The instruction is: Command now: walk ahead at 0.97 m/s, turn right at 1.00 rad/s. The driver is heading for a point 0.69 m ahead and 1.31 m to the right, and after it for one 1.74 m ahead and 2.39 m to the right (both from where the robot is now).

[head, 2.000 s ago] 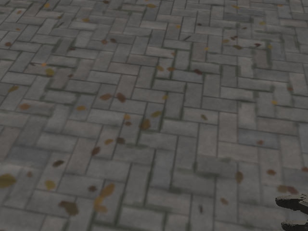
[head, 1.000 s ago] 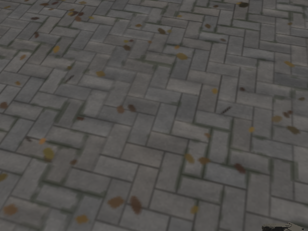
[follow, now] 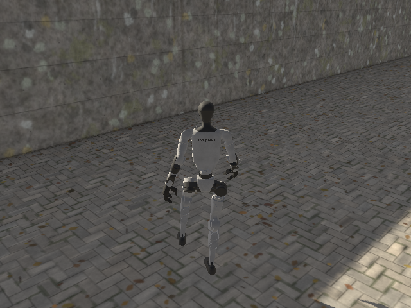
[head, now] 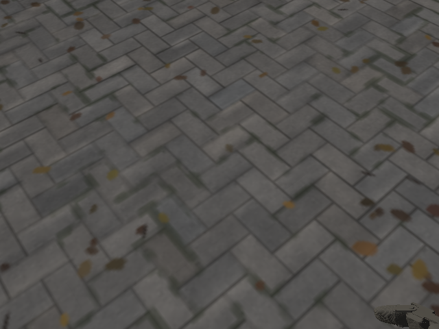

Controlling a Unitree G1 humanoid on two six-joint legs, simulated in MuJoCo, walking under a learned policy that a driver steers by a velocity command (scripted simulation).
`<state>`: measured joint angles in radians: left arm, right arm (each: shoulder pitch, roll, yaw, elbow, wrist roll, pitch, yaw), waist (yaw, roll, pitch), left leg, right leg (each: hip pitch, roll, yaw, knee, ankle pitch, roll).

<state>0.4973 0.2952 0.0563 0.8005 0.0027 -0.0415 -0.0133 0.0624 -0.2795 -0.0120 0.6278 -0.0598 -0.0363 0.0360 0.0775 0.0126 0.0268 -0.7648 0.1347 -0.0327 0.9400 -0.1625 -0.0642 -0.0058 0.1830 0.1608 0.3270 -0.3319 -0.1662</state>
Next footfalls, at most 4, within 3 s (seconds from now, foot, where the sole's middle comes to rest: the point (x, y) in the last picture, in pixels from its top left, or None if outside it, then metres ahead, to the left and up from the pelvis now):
0.16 left None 0.39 0.11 -0.77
0.62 right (323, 256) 0.71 -0.23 -0.77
1.02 left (366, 158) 1.13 -0.43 -0.77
1.48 right None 1.06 -0.88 -0.77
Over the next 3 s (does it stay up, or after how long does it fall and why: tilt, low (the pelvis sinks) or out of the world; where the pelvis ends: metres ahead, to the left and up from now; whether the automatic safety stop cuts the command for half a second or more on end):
stays up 1.35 -2.07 0.00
